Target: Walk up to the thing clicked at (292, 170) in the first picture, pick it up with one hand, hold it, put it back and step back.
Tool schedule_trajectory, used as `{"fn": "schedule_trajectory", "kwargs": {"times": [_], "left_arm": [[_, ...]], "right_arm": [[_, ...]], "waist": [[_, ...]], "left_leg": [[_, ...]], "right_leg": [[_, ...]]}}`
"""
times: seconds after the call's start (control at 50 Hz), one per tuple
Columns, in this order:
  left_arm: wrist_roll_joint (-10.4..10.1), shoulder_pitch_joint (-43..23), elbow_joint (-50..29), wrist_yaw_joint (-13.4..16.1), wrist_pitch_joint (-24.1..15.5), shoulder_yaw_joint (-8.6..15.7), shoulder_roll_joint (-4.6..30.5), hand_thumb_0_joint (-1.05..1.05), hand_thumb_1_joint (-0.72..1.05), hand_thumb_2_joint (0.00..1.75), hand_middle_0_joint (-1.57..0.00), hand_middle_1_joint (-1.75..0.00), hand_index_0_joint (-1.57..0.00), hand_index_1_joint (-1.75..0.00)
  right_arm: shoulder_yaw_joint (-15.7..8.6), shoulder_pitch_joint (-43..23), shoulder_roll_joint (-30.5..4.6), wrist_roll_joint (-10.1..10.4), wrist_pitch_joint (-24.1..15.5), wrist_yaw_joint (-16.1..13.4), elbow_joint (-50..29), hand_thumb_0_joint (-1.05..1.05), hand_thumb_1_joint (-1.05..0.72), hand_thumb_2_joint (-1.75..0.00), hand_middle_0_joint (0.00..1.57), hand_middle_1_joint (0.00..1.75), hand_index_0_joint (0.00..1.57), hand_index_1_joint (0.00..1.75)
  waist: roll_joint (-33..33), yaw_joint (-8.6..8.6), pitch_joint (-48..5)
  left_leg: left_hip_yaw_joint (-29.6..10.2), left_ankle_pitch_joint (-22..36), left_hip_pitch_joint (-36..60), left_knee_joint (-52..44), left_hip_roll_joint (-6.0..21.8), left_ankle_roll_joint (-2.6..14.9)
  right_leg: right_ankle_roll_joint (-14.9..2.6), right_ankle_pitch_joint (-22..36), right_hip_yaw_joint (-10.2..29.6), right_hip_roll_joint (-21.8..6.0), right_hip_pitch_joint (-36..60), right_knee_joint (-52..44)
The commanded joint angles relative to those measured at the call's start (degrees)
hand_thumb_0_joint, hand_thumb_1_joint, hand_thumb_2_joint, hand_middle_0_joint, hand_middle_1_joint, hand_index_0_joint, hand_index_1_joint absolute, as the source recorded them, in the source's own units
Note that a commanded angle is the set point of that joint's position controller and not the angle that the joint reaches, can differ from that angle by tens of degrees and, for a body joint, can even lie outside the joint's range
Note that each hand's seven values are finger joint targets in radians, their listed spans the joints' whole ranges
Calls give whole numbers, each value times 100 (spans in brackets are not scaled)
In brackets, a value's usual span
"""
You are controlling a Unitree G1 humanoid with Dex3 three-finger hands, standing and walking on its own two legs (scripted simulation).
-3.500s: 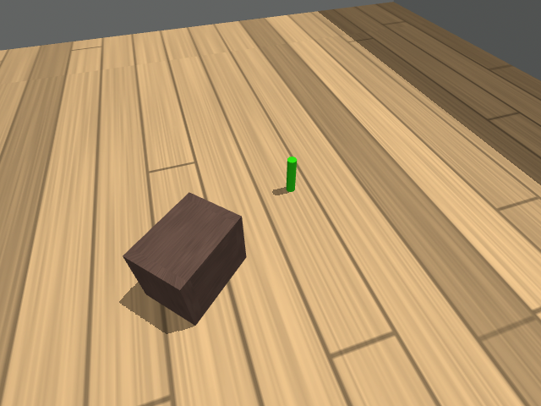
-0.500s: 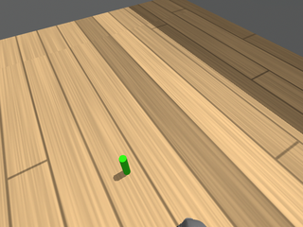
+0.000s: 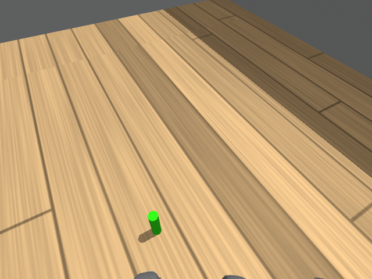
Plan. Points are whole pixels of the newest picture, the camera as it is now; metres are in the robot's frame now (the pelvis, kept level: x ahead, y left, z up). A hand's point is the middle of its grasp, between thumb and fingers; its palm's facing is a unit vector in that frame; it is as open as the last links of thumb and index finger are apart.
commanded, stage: walk up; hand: left
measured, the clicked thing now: (155, 223) +0.45 +0.17 -0.65
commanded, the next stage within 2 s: stand in 1.30 s
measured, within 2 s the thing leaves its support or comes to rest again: neither
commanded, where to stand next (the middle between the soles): +0.06 -0.02 m, yaw +1 degrees
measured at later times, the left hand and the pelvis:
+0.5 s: hand (86, 272) +0.16 +0.25 -0.13, palm faces -0.03 -0.93 -0.36, open 7.4 cm; pelvis +0.05 -0.01 +0.02, yaw +0 degrees
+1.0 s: hand out of the picture +0.13 +0.25 -0.13, palm faces -0.01 -0.95 -0.32, open 7.4 cm; pelvis +0.05 +0.00 +0.03, yaw +0 degrees
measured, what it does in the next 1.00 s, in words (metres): stands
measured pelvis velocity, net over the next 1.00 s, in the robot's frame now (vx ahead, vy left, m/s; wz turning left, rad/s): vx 0.05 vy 0.00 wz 0.00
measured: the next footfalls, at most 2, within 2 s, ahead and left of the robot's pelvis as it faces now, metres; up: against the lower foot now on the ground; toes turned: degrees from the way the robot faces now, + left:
none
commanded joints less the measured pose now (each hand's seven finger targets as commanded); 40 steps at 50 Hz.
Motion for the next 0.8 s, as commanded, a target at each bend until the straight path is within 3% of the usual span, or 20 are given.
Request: {"fn": "schedule_trajectory", "kwargs": {"times": [0.0, 0.02, 0.04, 0.06, 0.08, 0.1, 0.12, 0.14, 0.16, 0.18, 0.22, 0.3, 0.48, 0.54, 0.78], "left_arm": [[26, 652, 89, 33, -183, 389, 960, 0, 90, 90, -20, -30, -20, -30], [66, 607, 149, 49, -176, 409, 930, 0, 90, 90, -20, -30, -20, -30], [119, 545, 125, 78, -188, 437, 1038, 0, 90, 90, -20, -30, -20, -30], [167, 116, -29, 84, -222, 464, 1399, 0, 90, 90, -20, -30, -20, -30], [127, -369, -84, 53, -191, 462, 1581, 0, 90, 90, -20, -30, -20, -30], [93, -679, -154, 35, -183, 401, 1420, 0, 90, 90, -20, -30, -20, -30], [32, -805, -139, 40, -192, 326, 1225, 0, 90, 90, -20, -30, -20, -30], [0, -819, -79, 40, -181, 270, 1099, 0, 90, 90, -20, -30, -20, -30], [-30, -689, 4, 29, -167, 257, 1010, 0, 90, 90, -20, -30, -20, -30], [-24, -558, 131, 29, -158, 252, 1011, 0, 90, 90, -20, -30, -20, -30], [-38, -661, 231, 40, -148, 268, 1049, 0, 90, 90, -20, -30, -20, -30], [-77, -876, 365, 50, -86, 229, 977, 0, 90, 90, -20, -30, -20, -30], [-38, -1470, 701, 27, -14, 181, 905, 0, 90, 90, -20, -30, -20, -30], [-31, -1516, 795, 17, -14, 200, 882, 0, 90, 90, -20, -30, -20, -30], [6, -1650, 966, -31, 28, 214, 803, 0, 90, 90, -20, -30, -20, -30]], "right_arm": [[-361, -425, -1602, 9, -96, -169, -303, 0, -90, -90, 20, 30, 20, 30], [-294, -467, -1458, 43, -64, -165, -295, 0, -90, -90, 20, 30, 20, 30], [-204, -436, -1237, 87, -48, -167, -285, 0, -90, -90, 20, 30, 20, 30], [-143, -375, -962, 135, -24, -166, -261, 0, -90, -90, 20, 30, 20, 30], [-181, -425, -1073, 124, -18, -214, -121, 0, -90, -90, 20, 30, 20, 30], [-195, -266, -1115, 104, -53, -235, 56, 0, -90, -90, 20, 30, 20, 30], [-189, -164, -1189, 115, -118, -236, 194, 0, -90, -90, 20, 30, 20, 30], [-196, -188, -1254, 121, -172, -244, 286, 0, -90, -90, 20, 30, 20, 30], [-175, -286, -1332, 113, -208, -244, 337, 0, -90, -90, 20, 30, 20, 30], [-159, -431, -1370, 127, -223, -249, 352, 0, -90, -90, 20, 30, 20, 30], [-133, -442, -1321, 148, -207, -271, 470, 0, -90, -90, 20, 30, 20, 30], [-109, -596, -1278, 154, -167, -303, 687, 0, -90, -90, 20, 30, 20, 30], [-18, -1034, -1186, 99, -88, -273, 1050, 0, -90, -90, 20, 30, 20, 30], [2, -1062, -1177, 90, -98, -269, 1124, 0, -90, -90, 20, 30, 20, 30], [-13, -1131, -1148, 47, -95, -274, 1240, 0, -90, -90, 20, 30, 20, 30]], "waist": [[1266, 164, -531], [1180, 220, -542], [820, 275, -570], [-120, 69, -389], [-446, -86, -218], [-218, -225, -230], [54, -277, -446], [69, -225, -574], [139, -97, -673], [110, 10, -755], [-37, -28, -912], [132, -35, -1050], [32, -44, -701], [10, -28, -878], [139, -66, -770]], "left_leg": [[-1161, 0, -18, -1314, 888, 921], [-1039, -273, -297, -1142, 811, 742], [-891, -454, -479, -850, 711, 520], [-539, -852, -511, -352, 191, 218], [-169, -1036, 65, -70, -148, 151], [-229, -612, 446, -362, -72, 142], [-324, 190, 856, -662, 86, 184], [-556, 857, 983, -834, 228, 279], [-782, 1221, 949, -970, 417, 425], [-863, 1581, 932, -912, 548, 493], [-581, 2086, 1016, -816, 421, 416], [-476, 2062, 1287, -988, 382, 358], [-465, 1409, 1362, -1578, 343, 236], [-438, 1756, 1504, -1682, 395, 225], [-420, 1292, 1619, -2197, 406, 143]], "right_leg": [[-28, 1043, -144, 61, 697, -1335], [-67, 1280, -145, 133, 1065, -1675], [-172, 1283, 264, -107, 1265, -2141], [-443, 664, 1659, -864, 690, -2788], [-812, 311, 2049, -1296, 7, -2962], [-804, 991, 1750, -1212, 2, -2691], [-568, 1966, 1138, -947, 49, -2345], [-331, 2480, 754, -624, 171, -2043], [-164, 2637, 459, -377, 391, -1861], [-106, 2792, 345, -333, 680, -1822], [-150, 3278, 434, -446, 1012, -1948], [-180, 3361, 408, -526, 1120, -2070], [-66, 2530, 465, -522, 1161, -2879], [-15, 2892, 393, -510, 1451, -2955], [40, 2520, 380, -509, 1591, -3416]]}}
